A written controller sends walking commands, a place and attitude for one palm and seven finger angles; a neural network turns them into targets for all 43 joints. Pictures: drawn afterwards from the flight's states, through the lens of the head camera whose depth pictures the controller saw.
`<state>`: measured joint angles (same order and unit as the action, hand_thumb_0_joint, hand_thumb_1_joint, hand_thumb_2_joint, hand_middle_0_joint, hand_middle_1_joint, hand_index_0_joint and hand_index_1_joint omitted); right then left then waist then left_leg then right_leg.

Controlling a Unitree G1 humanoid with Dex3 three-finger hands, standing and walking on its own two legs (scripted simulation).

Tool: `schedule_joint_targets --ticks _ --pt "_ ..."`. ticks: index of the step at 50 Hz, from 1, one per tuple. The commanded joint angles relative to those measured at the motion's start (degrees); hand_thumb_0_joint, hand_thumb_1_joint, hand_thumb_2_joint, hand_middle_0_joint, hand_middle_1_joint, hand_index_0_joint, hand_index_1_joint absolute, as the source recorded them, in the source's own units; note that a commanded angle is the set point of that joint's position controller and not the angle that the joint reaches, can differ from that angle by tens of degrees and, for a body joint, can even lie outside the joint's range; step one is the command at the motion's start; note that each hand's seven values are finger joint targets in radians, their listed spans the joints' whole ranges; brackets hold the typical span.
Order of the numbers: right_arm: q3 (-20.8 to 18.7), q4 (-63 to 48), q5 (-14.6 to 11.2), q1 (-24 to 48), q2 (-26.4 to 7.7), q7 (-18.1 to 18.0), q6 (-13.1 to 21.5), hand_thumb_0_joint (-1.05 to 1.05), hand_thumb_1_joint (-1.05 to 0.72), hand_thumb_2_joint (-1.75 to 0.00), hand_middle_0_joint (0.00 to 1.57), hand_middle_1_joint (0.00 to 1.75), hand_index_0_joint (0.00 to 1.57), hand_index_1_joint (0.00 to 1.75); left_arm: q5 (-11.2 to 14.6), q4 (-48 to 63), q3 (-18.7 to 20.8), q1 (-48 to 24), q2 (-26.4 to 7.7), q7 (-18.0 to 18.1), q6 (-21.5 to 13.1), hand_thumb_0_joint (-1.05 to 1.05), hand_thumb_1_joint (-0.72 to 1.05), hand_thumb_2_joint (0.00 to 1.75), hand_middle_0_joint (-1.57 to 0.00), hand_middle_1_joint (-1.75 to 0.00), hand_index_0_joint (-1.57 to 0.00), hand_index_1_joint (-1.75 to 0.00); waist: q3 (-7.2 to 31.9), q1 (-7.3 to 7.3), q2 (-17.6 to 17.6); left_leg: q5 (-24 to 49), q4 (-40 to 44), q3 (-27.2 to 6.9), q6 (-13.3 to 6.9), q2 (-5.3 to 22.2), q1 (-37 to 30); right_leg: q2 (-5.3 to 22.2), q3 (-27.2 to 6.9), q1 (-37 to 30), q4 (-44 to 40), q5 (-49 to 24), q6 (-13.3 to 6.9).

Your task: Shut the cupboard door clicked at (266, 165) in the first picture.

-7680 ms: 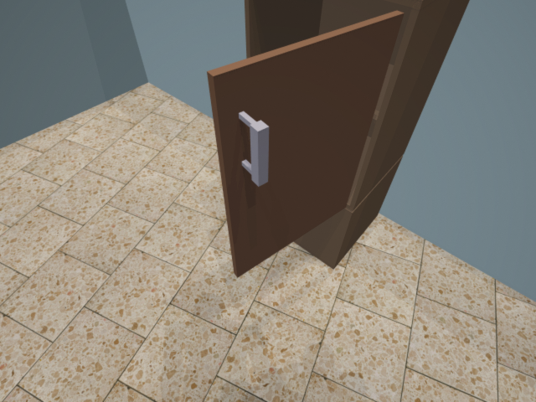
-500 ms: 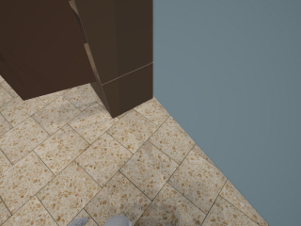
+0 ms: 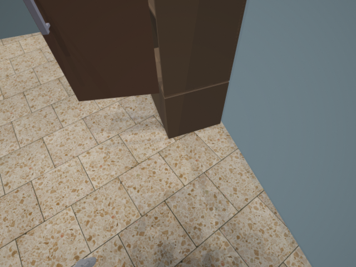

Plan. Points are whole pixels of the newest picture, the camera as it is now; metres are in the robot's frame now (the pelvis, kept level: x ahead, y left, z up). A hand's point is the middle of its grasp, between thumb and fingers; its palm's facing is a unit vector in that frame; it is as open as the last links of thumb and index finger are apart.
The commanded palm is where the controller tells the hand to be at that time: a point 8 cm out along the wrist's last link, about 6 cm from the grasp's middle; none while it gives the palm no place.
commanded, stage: turn to face it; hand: left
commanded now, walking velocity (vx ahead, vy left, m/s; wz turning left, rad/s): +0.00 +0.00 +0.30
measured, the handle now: (38, 13) +0.87 +0.54 +0.12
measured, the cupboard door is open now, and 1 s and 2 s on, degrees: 78 78 78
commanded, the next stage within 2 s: take the last steps up to it in 0.12 s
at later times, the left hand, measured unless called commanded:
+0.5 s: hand out of the picture -0.04 +0.22 -0.18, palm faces +0.29 -0.94 -0.19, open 7.4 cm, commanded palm none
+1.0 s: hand (89, 214) +0.26 +0.28 -0.16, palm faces +0.22 -0.96 -0.17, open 7.4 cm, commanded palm none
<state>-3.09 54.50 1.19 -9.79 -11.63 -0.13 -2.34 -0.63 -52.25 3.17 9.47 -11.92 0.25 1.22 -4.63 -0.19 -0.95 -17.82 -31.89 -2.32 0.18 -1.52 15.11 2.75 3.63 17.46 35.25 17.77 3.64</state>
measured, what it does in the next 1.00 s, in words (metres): walks ahead: left foot, then right foot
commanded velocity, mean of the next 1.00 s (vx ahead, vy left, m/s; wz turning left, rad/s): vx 0.24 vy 0.10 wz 0.15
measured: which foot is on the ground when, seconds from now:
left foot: down 0.00-0.02, up 0.04-0.44, down 0.46-0.98, up 1.00-1.00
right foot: down 0.00-0.46, up 0.48-0.96, down 0.98-1.00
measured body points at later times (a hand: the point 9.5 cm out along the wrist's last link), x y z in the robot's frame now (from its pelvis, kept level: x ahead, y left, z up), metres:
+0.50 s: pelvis +0.02 +0.03 +0.00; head +0.05 +0.06 +0.44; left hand -0.05 +0.27 -0.17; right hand +0.17 -0.18 -0.14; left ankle -0.01 +0.11 -0.73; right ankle +0.00 -0.11 -0.72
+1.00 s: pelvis +0.18 +0.09 -0.01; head +0.21 +0.08 +0.43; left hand +0.25 +0.33 -0.15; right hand +0.09 -0.12 -0.17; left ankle +0.00 +0.11 -0.72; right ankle +0.28 +0.03 -0.73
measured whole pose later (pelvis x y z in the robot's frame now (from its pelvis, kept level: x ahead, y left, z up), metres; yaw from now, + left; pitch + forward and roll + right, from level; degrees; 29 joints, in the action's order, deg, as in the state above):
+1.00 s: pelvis +0.18 +0.09 -0.01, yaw +14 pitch -1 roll +1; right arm -0.6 68.6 0.7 -29.5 -6.7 -1.3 2.2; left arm -1.3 -55.6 2.2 5.8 -7.0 -0.9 -2.5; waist -4.1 -1.8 -1.9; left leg -28.4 -29.1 4.8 -4.6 -4.6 -3.7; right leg 2.3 7.6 24.2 38.0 12.6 -4.1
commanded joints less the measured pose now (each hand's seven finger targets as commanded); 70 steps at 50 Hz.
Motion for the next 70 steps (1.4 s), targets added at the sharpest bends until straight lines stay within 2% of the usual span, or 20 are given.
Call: schedule_joint_targets --ticks 1,7,12,17,21,22,23,24,27,30,44,47,48,49,50,51,53,57,66,70 --pt "-2.3 -5.5 -0.9 0.5 -5.1 0.3 0.7 0.00 -0.90 -0.90 0.20 0.30 0.20 0.30 -1.2 1.3 2.9 9.6 -13.4 1.5 -2.3 0.00 0.90 0.90 -0.20 -0.30 -0.20 -0.30 7.6 3.07 17.1 -18.4 -23.8 0.9 1.1 -2.1 14.1 25.4 -20.3 -15.8 -17.1 -27.8 -11.6" --pt "-1.9 -0.6 -0.4 0.8 -3.9 1.0 -0.7 0.00 -0.90 -0.90 0.20 0.30 0.20 0.30 -0.6 2.2 1.3 3.2 -6.3 1.9 -2.9 0.00 0.90 0.90 -0.20 -0.30 -0.20 -0.30 4.6 -0.13 9.7 -4.7 -36.2 0.1 2.7 2.3 14.8 14.9 -4.1 -10.6 -16.0 -27.9 -9.5" --pt "-0.8 -0.2 -0.6 3.8 -1.9 0.8 -0.2 0.00 -0.90 -0.90 0.20 0.30 0.20 0.30 -0.9 -1.0 1.8 9.2 -7.4 1.7 -3.1 0.00 0.90 0.90 -0.20 -0.30 -0.20 -0.30 5.4 2.69 10.1 -8.5 -20.7 4.1 2.9 2.1 12.9 16.2 -2.3 -17.2 -14.4 -35.3 -10.5" --pt "-0.3 -1.0 -0.5 5.8 -2.4 1.4 1.0 0.00 -0.90 -0.90 0.20 0.30 0.20 0.30 -1.2 -3.6 2.9 11.9 -9.6 0.9 -3.3 0.00 0.90 0.90 -0.20 -0.30 -0.20 -0.30 4.5 4.37 11.5 -10.2 -10.7 6.7 1.7 2.5 10.9 20.2 -5.4 -17.5 -16.5 -20.2 -11.8" --pt "-0.3 0.5 -0.1 -0.7 -3.2 1.5 2.1 0.00 -0.90 -0.90 0.20 0.30 0.20 0.30 -0.9 -4.1 3.3 8.0 -10.1 0.4 -3.2 0.00 0.90 0.90 -0.20 -0.30 -0.20 -0.30 4.0 0.01 8.2 -1.3 5.3 10.0 0.2 1.3 -5.1 17.8 0.1 -6.4 -11.4 -6.9 -7.9" --pt "-1.1 1.9 0.1 -5.7 -6.2 1.1 2.6 0.00 -0.90 -0.90 0.20 0.30 0.20 0.30 -0.4 -3.3 3.0 6.5 -8.4 0.0 -2.9 0.00 0.90 0.90 -0.20 -0.30 -0.20 -0.30 5.8 -2.81 0.8 -0.8 10.2 5.1 -2.2 4.2 -15.1 14.0 4.3 2.0 -2.7 -2.5 -5.2" --pt "-2.7 2.9 1.0 -11.4 -12.2 0.6 2.7 0.00 -0.90 -0.90 0.20 0.30 0.20 0.30 -0.1 -1.2 2.3 5.2 -4.5 -0.7 -2.6 0.00 0.90 0.90 -0.20 -0.30 -0.20 -0.30 6.1 -5.40 -16.7 -1.3 14.7 -15.2 -8.8 18.2 -22.7 4.8 10.3 15.9 13.5 12.9 -1.6" --pt "-2.8 4.2 0.8 -16.3 -13.9 -0.2 2.3 0.00 -0.90 -0.90 0.20 0.30 0.20 0.30 -0.9 1.4 1.3 -0.6 -3.4 -0.4 -2.4 0.00 0.90 0.90 -0.20 -0.30 -0.20 -0.30 4.7 -7.69 -15.5 -0.5 18.6 -21.6 -13.9 23.5 -21.2 2.7 4.7 22.3 24.5 19.2 -2.4" --pt "-1.1 2.3 0.3 -10.6 -8.5 -1.2 3.5 0.00 -0.90 -0.90 0.20 0.30 0.20 0.30 -0.9 -0.7 1.4 -2.0 -3.3 -1.0 -2.3 0.00 0.90 0.90 -0.20 -0.30 -0.20 -0.30 -0.2 -3.27 -6.8 0.5 20.9 -14.9 -12.6 19.1 -13.1 5.5 -1.9 23.8 33.0 7.2 -3.3" --pt "0.1 2.9 0.0 -10.1 -6.0 -1.3 5.1 0.00 -0.90 -0.90 0.20 0.30 0.20 0.30 -1.1 -3.8 1.0 3.3 -2.3 -1.1 -2.0 0.00 0.90 0.90 -0.20 -0.30 -0.20 -0.30 0.1 -0.18 -3.2 19.7 20.1 -5.5 -10.8 14.2 -14.2 4.9 -0.9 20.9 31.3 0.1 -2.7" --pt "1.2 10.8 0.4 -22.2 -3.2 -1.9 6.0 0.00 -0.90 -0.90 0.20 0.30 0.20 0.30 -0.5 0.5 0.0 -7.9 0.4 -1.0 -2.8 0.00 0.90 0.90 -0.20 -0.30 -0.20 -0.30 -4.6 -1.42 -2.4 39.9 18.3 -1.4 -10.4 14.0 -16.5 1.8 2.5 15.4 8.5 -3.4 -5.8" --pt "0.7 11.2 0.0 -20.1 -4.9 -1.9 5.9 0.00 -0.90 -0.90 0.20 0.30 0.20 0.30 -0.4 -2.6 0.8 5.3 -1.1 -0.5 -3.5 0.00 0.90 0.90 -0.20 -0.30 -0.20 -0.30 1.4 4.73 -0.8 55.7 5.1 1.0 -8.2 11.8 -13.8 -2.7 5.0 -2.4 1.5 -3.0 -8.1" --pt "0.5 10.7 -0.6 -18.6 -5.1 -1.8 6.0 0.00 -0.90 -0.90 0.20 0.30 0.20 0.30 -0.6 -4.9 1.6 13.6 -2.7 -0.2 -4.1 0.00 0.90 0.90 -0.20 -0.30 -0.20 -0.30 4.9 8.19 0.0 51.6 -5.0 2.5 -6.2 9.2 -7.3 -1.2 3.2 -15.2 -2.9 -7.7 -9.2" --pt "0.4 9.5 -1.4 -19.0 -3.7 -1.3 6.5 0.00 -0.90 -0.90 0.20 0.30 0.20 0.30 -1.0 -7.2 2.7 22.6 -7.4 0.5 -4.6 0.00 0.90 0.90 -0.20 -0.30 -0.20 -0.30 11.0 10.90 7.9 30.8 -21.8 5.2 -4.1 3.1 5.3 11.9 -15.0 -29.3 -7.7 -7.5 -14.7" --pt "0.2 8.6 -1.4 -21.3 -2.2 -1.3 6.3 0.00 -0.90 -0.90 0.20 0.30 0.20 0.30 -0.4 -8.1 3.4 22.9 -11.0 0.8 -4.2 0.00 0.90 0.90 -0.20 -0.30 -0.20 -0.30 13.2 7.65 15.0 -12.7 -40.8 5.0 -2.2 -3.5 14.9 26.6 -37.9 -30.6 -17.7 -7.4 -21.4" --pt "-0.3 7.7 -0.9 -16.7 -2.7 -0.9 5.2 0.00 -0.90 -0.90 0.20 0.30 0.20 0.30 0.2 -6.4 3.5 17.0 -9.5 1.0 -4.0 0.00 0.90 0.90 -0.20 -0.30 -0.20 -0.30 7.4 6.87 11.2 -11.7 -47.2 -0.7 -2.9 0.3 18.4 27.2 -39.6 -21.3 -23.3 5.4 -20.6" --pt "0.0 6.8 -0.1 -11.7 1.0 0.0 4.1 0.00 -0.90 -0.90 0.20 0.30 0.20 0.30 -0.1 -4.6 1.4 8.0 -2.4 1.1 -4.4 0.00 0.90 0.90 -0.20 -0.30 -0.20 -0.30 -3.8 2.29 3.8 -0.3 -43.2 -1.3 -2.5 5.6 18.2 20.2 -21.8 -2.3 -25.7 8.6 -13.7" --pt "0.1 8.4 0.7 -16.6 4.0 0.7 2.7 0.00 -0.90 -0.90 0.20 0.30 0.20 0.30 -0.7 -6.0 1.1 8.9 0.9 0.9 -6.4 0.00 0.90 0.90 -0.20 -0.30 -0.20 -0.30 1.0 -0.95 5.8 5.3 -31.7 2.5 0.5 7.3 14.3 14.2 -6.2 -1.4 -26.0 -7.0 -11.0" --pt "0.2 1.8 0.0 -0.7 1.3 2.2 4.2 0.00 -0.90 -0.90 0.20 0.30 0.20 0.30 -1.0 -9.5 1.2 11.4 -5.1 0.2 -6.5 0.00 0.90 0.90 -0.20 -0.30 -0.20 -0.30 -0.1 2.02 9.6 7.2 -5.6 7.3 1.6 5.6 12.7 14.7 -1.7 -10.2 -21.7 -21.0 -10.8" --pt "-0.2 3.4 0.2 -6.0 -2.3 1.6 5.2 0.00 -0.90 -0.90 0.20 0.30 0.20 0.30 -0.8 -9.7 1.5 10.2 -5.3 0.5 -5.2 0.00 0.90 0.90 -0.20 -0.30 -0.20 -0.30 1.5 -1.91 7.4 8.8 5.3 9.5 0.2 2.3 -4.2 12.2 1.2 -5.8 -11.8 -19.3 -8.4"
